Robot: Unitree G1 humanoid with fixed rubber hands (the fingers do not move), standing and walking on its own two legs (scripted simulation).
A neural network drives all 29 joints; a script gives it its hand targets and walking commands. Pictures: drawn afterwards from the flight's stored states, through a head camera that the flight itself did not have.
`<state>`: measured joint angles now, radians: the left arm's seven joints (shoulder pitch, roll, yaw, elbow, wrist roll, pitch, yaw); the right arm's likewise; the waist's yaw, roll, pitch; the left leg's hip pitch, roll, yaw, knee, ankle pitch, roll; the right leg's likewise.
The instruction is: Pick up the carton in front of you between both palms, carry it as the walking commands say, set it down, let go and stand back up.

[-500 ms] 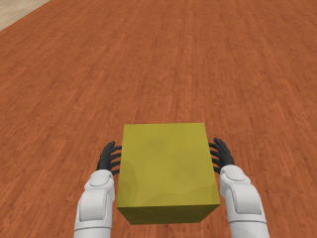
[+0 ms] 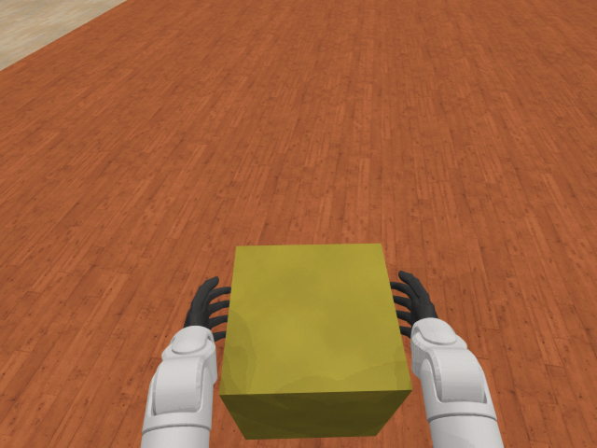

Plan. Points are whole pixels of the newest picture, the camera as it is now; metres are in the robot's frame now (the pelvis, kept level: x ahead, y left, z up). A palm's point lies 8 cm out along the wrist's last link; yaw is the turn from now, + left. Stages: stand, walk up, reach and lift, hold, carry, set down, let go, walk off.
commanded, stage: carry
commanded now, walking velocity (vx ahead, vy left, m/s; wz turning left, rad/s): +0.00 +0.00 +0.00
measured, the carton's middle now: (309, 346) +0.30 +0.00 -0.05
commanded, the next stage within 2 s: hold in 1.16 s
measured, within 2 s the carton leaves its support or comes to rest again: neither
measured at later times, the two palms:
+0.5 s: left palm (184, 371) +0.23 +0.16 +0.03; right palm (426, 363) +0.23 -0.14 +0.03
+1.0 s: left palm (175, 389) +0.21 +0.17 +0.03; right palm (424, 381) +0.21 -0.13 +0.03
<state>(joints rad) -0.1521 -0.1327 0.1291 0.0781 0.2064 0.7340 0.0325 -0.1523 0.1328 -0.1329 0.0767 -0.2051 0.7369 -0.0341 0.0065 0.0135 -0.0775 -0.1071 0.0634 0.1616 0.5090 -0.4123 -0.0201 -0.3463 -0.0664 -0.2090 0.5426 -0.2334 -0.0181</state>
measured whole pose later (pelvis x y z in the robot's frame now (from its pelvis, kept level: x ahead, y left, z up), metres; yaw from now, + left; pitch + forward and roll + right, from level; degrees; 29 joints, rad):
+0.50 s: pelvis -0.05 +0.01 +0.00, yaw +0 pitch +1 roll +0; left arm -0.18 -0.14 0.15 0.14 0.22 0.74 0.03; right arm -0.18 0.14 -0.15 0.14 -0.22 0.74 -0.03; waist 0.00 0.01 -0.08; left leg -0.15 0.04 0.17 0.54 -0.41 0.02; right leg -0.37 -0.09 -0.20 0.53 -0.17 -0.01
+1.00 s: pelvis -0.07 +0.02 +0.00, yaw +0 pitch +1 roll +0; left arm -0.18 -0.14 0.15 0.14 0.22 0.74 0.03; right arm -0.18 0.14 -0.15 0.14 -0.22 0.75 -0.03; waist 0.00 0.01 -0.07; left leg -0.19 0.02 0.17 0.56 -0.39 0.04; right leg -0.40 -0.11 -0.19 0.51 -0.12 -0.01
